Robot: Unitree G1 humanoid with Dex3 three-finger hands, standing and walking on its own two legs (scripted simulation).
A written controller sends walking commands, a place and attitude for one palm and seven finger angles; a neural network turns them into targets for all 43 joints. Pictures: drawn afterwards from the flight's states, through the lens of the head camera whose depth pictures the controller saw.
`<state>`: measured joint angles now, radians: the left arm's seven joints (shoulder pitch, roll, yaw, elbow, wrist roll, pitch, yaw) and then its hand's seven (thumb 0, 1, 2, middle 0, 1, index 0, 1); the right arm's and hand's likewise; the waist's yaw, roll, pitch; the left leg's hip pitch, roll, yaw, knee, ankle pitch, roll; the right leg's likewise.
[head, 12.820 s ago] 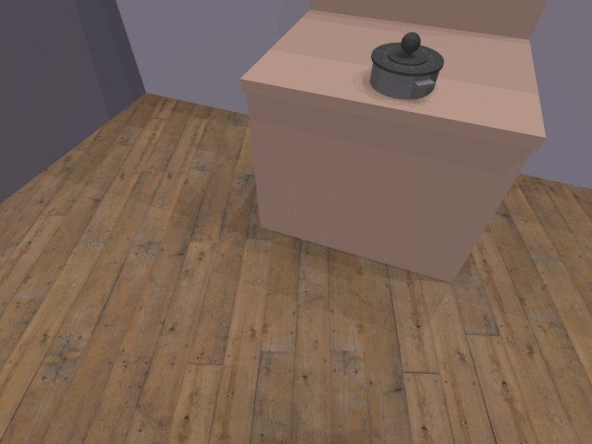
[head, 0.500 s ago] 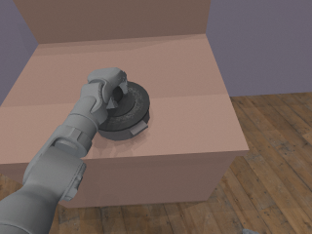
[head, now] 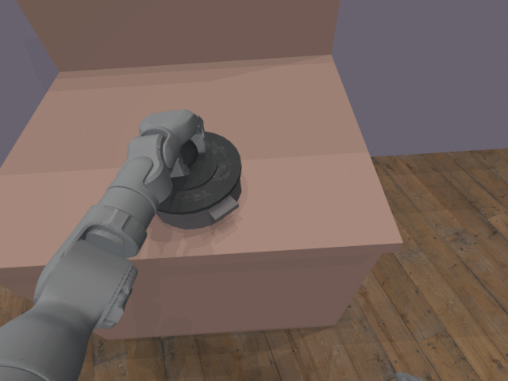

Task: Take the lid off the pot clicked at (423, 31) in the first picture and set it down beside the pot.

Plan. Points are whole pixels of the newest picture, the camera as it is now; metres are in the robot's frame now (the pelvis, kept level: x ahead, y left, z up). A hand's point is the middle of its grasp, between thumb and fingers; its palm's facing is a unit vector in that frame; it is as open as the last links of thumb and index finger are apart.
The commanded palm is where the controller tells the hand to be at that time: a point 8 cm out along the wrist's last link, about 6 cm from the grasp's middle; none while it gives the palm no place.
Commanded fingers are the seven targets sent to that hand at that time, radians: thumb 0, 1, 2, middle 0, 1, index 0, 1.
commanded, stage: lift the lid straight up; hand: left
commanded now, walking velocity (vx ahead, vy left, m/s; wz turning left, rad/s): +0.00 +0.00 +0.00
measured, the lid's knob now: (183, 152) +0.49 +0.11 +0.08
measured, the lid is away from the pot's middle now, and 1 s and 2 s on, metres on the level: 0.01 0.02 0.01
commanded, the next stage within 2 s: move the lid sideways beside the pot in 1.92 s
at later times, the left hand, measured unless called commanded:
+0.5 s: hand (170, 146) +0.46 +0.12 +0.12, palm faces -0.32 -0.06 -0.95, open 7.8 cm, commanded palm +0.46 +0.12 +0.21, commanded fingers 0.00 0.68 0.90 -0.86 -1.06 -0.84 -1.05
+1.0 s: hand (157, 124) +0.47 +0.13 +0.16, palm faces -0.29 -0.06 -0.95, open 7.8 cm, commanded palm +0.45 +0.13 +0.25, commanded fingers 0.00 0.68 0.90 -0.86 -1.06 -0.84 -1.05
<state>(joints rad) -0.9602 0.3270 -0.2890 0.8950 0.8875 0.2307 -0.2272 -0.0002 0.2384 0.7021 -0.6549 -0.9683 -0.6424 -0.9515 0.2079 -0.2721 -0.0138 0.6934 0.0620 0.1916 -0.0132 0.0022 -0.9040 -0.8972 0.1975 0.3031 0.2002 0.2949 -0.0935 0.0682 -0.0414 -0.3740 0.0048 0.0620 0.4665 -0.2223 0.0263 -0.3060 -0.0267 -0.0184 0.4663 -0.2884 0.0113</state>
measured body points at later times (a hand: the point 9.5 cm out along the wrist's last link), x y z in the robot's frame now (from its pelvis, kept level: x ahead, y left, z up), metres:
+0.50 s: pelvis +0.00 +0.00 +0.00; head +0.03 -0.03 +0.45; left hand +0.47 +0.12 +0.18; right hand +0.10 -0.26 -0.14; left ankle +0.00 +0.11 -0.74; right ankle -0.04 -0.13 -0.74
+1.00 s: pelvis -0.01 +0.01 +0.00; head +0.03 -0.02 +0.45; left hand +0.48 +0.13 +0.22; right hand +0.09 -0.26 -0.13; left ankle +0.00 +0.11 -0.74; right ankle -0.04 -0.13 -0.74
